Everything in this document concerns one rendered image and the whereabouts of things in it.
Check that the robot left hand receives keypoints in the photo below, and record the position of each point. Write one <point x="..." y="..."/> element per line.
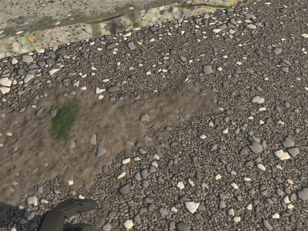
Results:
<point x="53" y="220"/>

